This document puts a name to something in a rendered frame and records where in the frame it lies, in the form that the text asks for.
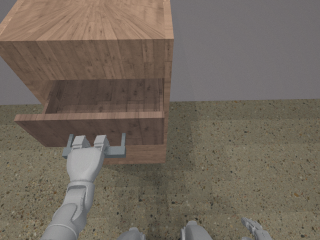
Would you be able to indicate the left robot thigh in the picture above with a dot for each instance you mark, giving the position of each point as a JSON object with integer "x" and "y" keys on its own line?
{"x": 132, "y": 235}

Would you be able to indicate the cabinet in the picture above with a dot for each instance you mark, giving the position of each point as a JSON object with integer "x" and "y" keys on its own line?
{"x": 47, "y": 40}

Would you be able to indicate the robot left forearm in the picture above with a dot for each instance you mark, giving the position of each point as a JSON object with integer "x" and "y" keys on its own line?
{"x": 71, "y": 218}

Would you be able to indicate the robot thigh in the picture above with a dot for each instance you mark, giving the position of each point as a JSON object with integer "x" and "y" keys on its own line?
{"x": 194, "y": 232}
{"x": 132, "y": 235}

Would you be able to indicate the handle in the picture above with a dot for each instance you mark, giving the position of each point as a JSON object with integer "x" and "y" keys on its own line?
{"x": 109, "y": 151}

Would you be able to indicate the drawer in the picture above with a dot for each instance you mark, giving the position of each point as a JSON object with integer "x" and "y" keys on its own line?
{"x": 94, "y": 107}

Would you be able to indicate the right robot hand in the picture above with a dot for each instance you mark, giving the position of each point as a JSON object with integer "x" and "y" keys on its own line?
{"x": 255, "y": 229}

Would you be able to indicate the left robot hand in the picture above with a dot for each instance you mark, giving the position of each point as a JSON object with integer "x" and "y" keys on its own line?
{"x": 85, "y": 163}

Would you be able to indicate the right robot thigh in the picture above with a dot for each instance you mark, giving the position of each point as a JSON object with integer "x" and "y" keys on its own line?
{"x": 194, "y": 232}

